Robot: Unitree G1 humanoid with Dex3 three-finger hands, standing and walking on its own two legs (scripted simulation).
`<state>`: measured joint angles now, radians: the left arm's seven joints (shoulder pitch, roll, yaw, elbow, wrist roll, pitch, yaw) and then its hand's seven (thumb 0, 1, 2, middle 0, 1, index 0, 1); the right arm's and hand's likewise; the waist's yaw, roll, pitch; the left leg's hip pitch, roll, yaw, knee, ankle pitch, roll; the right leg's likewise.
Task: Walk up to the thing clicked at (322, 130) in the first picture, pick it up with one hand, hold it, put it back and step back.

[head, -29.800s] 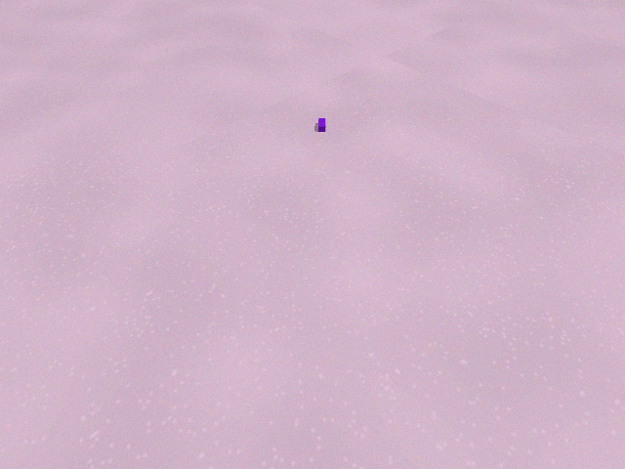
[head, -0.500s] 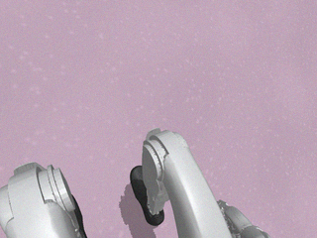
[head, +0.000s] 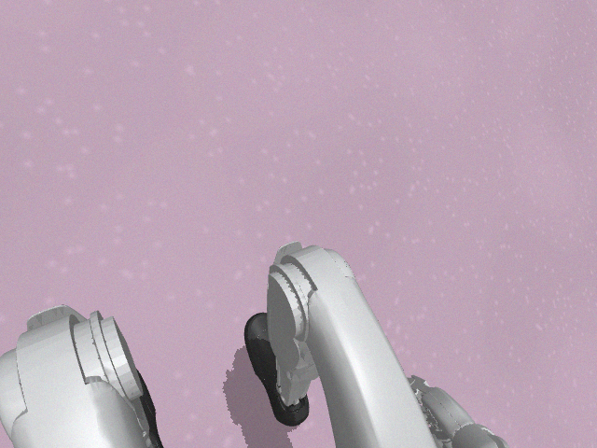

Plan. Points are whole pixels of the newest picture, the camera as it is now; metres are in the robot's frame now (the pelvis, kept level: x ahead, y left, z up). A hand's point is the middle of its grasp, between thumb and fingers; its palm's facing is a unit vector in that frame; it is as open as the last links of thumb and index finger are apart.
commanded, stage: rise first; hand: left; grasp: from above
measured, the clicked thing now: out of the picture +0.50 +0.39 -0.30
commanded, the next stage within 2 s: approach in 1.34 s
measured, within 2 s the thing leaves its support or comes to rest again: neither
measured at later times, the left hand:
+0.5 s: hand out of the picture +0.46 +0.42 -0.16, palm faces -0.45 -0.10 -0.89, open 14.0 cm
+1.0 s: hand out of the picture +0.46 +0.42 -0.17, palm faces -0.45 -0.10 -0.89, open 14.1 cm
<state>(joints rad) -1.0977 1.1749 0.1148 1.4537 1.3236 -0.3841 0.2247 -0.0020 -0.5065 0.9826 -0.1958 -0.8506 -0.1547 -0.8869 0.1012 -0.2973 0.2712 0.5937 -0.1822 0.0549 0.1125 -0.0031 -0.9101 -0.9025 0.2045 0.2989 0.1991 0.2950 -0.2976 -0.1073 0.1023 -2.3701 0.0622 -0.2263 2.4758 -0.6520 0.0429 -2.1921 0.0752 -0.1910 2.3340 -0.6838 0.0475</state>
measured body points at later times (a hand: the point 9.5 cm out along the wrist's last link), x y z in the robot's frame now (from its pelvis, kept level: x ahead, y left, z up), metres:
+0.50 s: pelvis +0.00 +0.00 +0.00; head +0.25 +0.14 +0.34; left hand +0.48 +0.42 -0.11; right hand +0.08 -0.26 -0.07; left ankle +0.08 +0.12 -0.28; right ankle +0.11 -0.12 -0.28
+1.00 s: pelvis +0.00 +0.00 +0.00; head +0.26 +0.14 +0.34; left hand +0.48 +0.42 -0.12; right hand +0.08 -0.26 -0.07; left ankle +0.08 +0.12 -0.28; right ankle +0.11 -0.12 -0.28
